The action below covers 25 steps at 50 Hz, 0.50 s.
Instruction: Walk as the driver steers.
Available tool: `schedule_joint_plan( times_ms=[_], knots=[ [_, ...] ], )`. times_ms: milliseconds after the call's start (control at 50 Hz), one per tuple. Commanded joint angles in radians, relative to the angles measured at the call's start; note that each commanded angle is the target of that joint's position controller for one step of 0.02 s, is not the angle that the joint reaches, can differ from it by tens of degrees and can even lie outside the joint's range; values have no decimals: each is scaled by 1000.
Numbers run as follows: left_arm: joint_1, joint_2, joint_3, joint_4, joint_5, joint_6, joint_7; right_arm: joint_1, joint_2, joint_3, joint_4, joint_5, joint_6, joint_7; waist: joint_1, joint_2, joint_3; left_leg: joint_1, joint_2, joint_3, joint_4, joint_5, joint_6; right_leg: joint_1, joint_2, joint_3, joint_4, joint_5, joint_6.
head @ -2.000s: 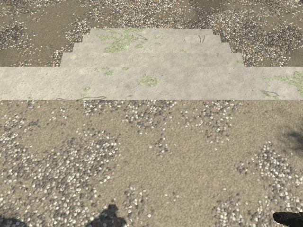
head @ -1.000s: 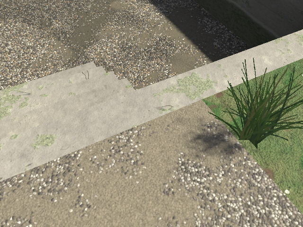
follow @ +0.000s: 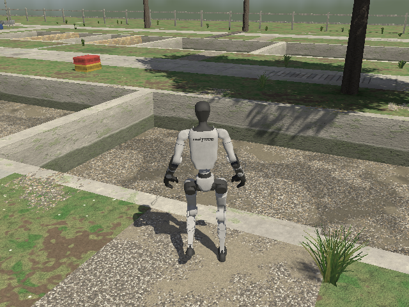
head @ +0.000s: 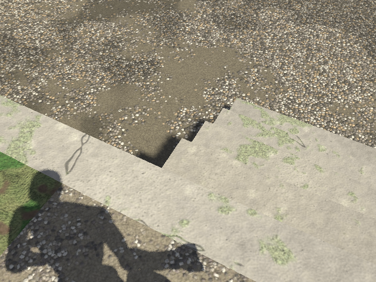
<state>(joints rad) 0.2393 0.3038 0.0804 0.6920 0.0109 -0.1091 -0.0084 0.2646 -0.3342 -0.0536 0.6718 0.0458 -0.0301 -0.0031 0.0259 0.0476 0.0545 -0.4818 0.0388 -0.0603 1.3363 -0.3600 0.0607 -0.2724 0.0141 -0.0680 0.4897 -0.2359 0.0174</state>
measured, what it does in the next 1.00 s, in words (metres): walks ahead, turning right: left foot, then right foot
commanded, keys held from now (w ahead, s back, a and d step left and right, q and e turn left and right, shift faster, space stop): w+e+shift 1.00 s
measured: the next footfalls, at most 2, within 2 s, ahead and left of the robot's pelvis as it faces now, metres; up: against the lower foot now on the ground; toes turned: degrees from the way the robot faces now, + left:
left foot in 0.26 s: +0.43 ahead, +0.18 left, +0.00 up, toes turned -4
right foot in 0.68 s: +0.70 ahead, -0.10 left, +0.00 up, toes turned -26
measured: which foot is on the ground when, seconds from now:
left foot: up 0.00-0.24, down 0.26-0.68, up 0.70-1.00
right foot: down 0.00-0.26, up 0.28-0.66, down 0.68-1.00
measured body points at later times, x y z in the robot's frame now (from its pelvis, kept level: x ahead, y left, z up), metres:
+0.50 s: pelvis +0.42 +0.05 +0.00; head +0.43 +0.05 +0.45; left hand +0.65 +0.28 -0.09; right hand +0.35 -0.23 -0.12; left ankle +0.39 +0.18 -0.73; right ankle +0.46 -0.09 -0.64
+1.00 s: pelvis +0.78 -0.07 -0.07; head +0.78 -0.10 +0.38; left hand +1.01 +0.09 -0.18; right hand +0.87 -0.41 -0.09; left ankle +1.02 -0.04 -0.77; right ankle +0.66 -0.09 -0.73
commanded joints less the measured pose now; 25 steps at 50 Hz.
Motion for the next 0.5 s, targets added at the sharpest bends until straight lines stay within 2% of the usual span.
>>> schedule_joint_plan(
  times_ms=[20, 60, 80, 120, 160, 180, 200, 220, 240, 260, 280, 300, 320, 340, 360, 380, 400, 420, 440, 460, 480, 500],
  knots=[
    [43, 26, -4, 8, -15, -18, -6, -25, 45, 22, -110, 6, -6, 14, -34, -128, 12, -215, 95, -102, -73, -48, 6, 111, -273, 390, -322, -147, -224],
    [36, 81, 5, 19, -33, -22, -3, -85, 45, 36, -134, -15, -16, 20, -66, -99, 90, -281, 122, -96, -205, 42, -6, 64, -297, 385, -378, -127, -257],
    [28, 109, 12, 15, -37, -21, 0, -102, 29, 39, -134, -28, -27, 28, -77, -79, 104, -270, 134, -84, -294, 135, -15, 49, -281, 347, -390, -92, -255],
    [28, 155, 24, 2, -42, -21, 4, -171, 0, 42, -139, -42, -48, 47, -60, -37, 113, -129, 106, -29, -474, 269, -41, -33, -227, 240, -416, -15, -233],
    [82, 203, 35, 5, -49, -23, 0, -229, -21, 37, -145, -34, -65, 61, -41, -36, 109, 48, 59, 13, -584, 330, -58, -72, -236, 214, -449, 7, -219],
    [110, 212, 35, 13, -51, -18, -2, -240, -41, 27, -144, -26, -70, 63, -39, -49, 105, 81, 45, 17, -630, 330, -63, -25, -250, 218, -437, 27, -210],
    [141, 221, 33, 25, -48, -7, 0, -225, -65, 15, -139, -21, -72, 61, -51, -60, 84, 122, 23, 31, -669, 303, -57, 37, -259, 213, -386, 106, -199],
    [164, 218, 26, 37, -37, 4, -1, -160, -102, -9, -126, -16, -73, 54, -97, -70, 24, 224, -9, 48, -698, 257, -39, 78, -241, 186, -250, 291, -176],
    [177, 213, 16, 49, -27, 15, -1, 3, -140, -39, -91, -11, -65, 40, -197, -96, -89, 450, -50, 96, -691, 199, -30, 33, -194, 140, -5, 468, -145],
    [179, 168, -3, 43, -12, 14, 2, 206, -182, -65, -50, -14, -51, 19, -304, -102, -218, 762, 38, 16, -613, 158, -26, -173, -156, 134, 316, 398, -87],
    [312, -30, -52, 2, -32, 0, 12, 258, -303, -75, -40, -59, -53, 13, -188, 268, -383, 902, 310, -515, -837, -288, 68, -369, -17, 167, 749, -236, -45],
    [323, -5, -52, -11, -89, -7, 23, 250, -236, -56, -37, -57, -60, 32, -168, 301, -444, 854, 365, -850, -1075, -513, 108, -443, -12, 260, 945, -233, -55],
    [219, 49, -32, -33, -115, 4, 32, 173, -151, -35, -22, -47, -65, 38, -151, 184, -264, 750, 372, -754, -1101, -434, 94, -551, -50, 236, 1022, -160, -46],
    [170, 46, -32, -38, -103, 15, 38, 137, -107, -29, -1, -45, -66, 43, -131, 109, -160, 648, 361, -576, -1063, -252, 95, -579, -99, 205, 1009, -101, -46],
    [134, 46, -28, -35, -74, 28, 39, 92, -63, -24, 14, -59, -67, 45, -104, 48, -99, 534, 314, -421, -1039, -106, 81, -545, -141, 198, 960, -49, -52],
    [155, 36, -20, -30, -72, 44, 28, 55, -20, -18, 26, -72, -76, 39, -61, 101, -84, 452, 287, -311, -1032, 5, 72, -485, -169, 218, 911, 2, -57],
    [151, 27, -12, -26, -80, 61, 16, 31, 16, -14, 38, -68, -82, 33, -44, 106, -64, 405, 256, -207, -1039, 100, 58, -433, -185, 219, 874, 7, -63],
    [140, 17, -10, -29, -80, 80, 7, 18, 32, -14, 51, -54, -86, 24, -30, 101, -40, 392, 253, -137, -1060, 147, 59, -433, -192, 212, 846, 0, -68],
    [100, 6, -10, -41, -74, 94, 4, 7, 21, -19, 60, -47, -90, 17, -24, 69, -1, 374, 258, -82, -1084, 187, 57, -457, -205, 207, 813, 6, -70],
    [63, -7, -14, -54, -63, 102, 0, 13, 18, -22, 71, -46, -94, 11, -26, 35, 32, 379, 260, -27, -1093, 258, 58, -497, -205, 202, 791, 34, -72],
    [41, -20, -19, -67, -52, 104, -4, 17, 5, -25, 80, -53, -95, 4, -18, 17, 57, 376, 263, 21, -1102, 294, 62, -524, -204, 206, 750, 87, -73],
    [20, -28, -26, -75, -54, 101, -9, 10, -2, -28, 84, -62, -91, -7, -11, 4, 84, 361, 257, 79, -1117, 319, 58, -534, -198, 198, 698, 131, -70]
  ],
)
Velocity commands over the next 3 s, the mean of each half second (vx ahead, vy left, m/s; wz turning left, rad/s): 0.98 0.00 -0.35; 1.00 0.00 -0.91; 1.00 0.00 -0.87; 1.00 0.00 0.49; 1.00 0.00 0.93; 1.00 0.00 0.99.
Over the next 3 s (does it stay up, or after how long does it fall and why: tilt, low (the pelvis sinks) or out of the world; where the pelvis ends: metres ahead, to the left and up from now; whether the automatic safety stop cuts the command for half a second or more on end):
stays up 1.64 -1.20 -0.73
